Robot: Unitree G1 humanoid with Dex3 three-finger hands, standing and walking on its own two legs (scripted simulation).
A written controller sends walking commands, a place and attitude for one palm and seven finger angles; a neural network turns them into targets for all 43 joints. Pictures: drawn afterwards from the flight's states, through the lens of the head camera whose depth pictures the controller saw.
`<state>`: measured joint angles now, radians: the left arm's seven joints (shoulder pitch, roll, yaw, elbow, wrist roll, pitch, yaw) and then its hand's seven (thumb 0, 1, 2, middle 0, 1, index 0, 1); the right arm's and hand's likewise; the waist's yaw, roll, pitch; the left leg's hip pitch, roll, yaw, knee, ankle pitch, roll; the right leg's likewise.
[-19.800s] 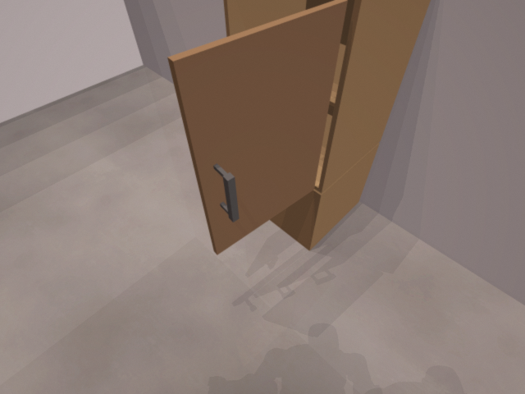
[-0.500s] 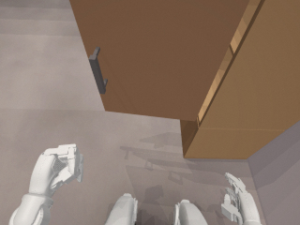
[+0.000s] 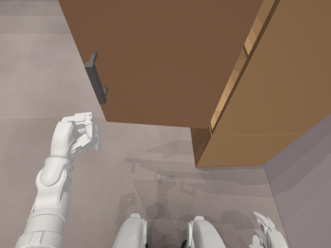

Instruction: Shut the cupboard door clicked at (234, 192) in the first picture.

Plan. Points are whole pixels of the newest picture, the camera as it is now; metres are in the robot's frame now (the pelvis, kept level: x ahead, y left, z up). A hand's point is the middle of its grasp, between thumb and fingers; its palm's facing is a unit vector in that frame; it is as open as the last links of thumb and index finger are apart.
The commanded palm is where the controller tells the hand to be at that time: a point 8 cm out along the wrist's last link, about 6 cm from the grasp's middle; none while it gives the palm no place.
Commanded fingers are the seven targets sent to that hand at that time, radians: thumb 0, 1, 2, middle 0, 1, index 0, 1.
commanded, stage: bring the fist close to the handle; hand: left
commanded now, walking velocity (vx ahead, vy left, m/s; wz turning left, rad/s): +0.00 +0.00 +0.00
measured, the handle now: (98, 79) +0.54 +0.21 +0.04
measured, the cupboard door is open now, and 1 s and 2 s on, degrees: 84 84 67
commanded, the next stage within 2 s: push the door shut along its arc in 0.76 s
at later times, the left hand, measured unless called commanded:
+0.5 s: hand (104, 105) +0.44 +0.17 +0.05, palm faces -0.05 -1.00 -0.03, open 3.1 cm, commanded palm +0.42 +0.22 +0.04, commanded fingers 0.00 0.90 0.90 -1.30 -1.50 -1.30 -1.50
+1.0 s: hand (102, 108) +0.44 +0.18 +0.04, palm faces -0.06 -1.00 -0.03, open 3.1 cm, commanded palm +0.43 +0.22 +0.04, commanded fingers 0.00 0.90 0.90 -1.30 -1.50 -1.30 -1.50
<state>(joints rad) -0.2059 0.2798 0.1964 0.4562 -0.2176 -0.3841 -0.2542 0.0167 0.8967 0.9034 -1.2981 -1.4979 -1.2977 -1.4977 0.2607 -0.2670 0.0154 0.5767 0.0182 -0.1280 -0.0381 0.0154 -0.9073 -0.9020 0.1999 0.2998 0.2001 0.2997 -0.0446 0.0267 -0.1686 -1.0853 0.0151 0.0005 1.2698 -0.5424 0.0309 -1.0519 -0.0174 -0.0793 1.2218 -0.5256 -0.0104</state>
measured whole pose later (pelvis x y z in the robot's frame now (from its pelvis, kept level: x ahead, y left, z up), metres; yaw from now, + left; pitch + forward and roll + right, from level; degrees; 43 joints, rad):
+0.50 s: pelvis +0.00 +0.00 +0.00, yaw -1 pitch +23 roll -2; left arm -0.59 0.35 0.31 0.89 -0.17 -0.46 -0.27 0.02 0.90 0.90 -1.30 -1.50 -1.30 -1.50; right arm 0.31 -0.26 0.00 0.62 0.01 -0.03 0.00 0.01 -0.91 -0.90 0.20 0.30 0.20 0.30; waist -0.09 0.03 -0.17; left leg -1.12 0.03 0.02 1.25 -0.53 0.03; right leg -1.10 -0.01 -0.06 1.21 -0.51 -0.01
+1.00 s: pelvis +0.00 +0.00 +0.00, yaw -1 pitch +23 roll -2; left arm -0.64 0.37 0.31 0.98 -0.15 -0.50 -0.30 0.02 0.90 0.90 -1.30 -1.50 -1.30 -1.50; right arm 0.27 -0.27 0.02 0.62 0.01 -0.02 -0.01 0.01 -0.91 -0.90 0.20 0.30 0.20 0.30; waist -0.10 0.02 -0.15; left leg -1.14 0.02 0.00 1.26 -0.53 0.03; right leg -1.11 -0.01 -0.07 1.22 -0.51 -0.02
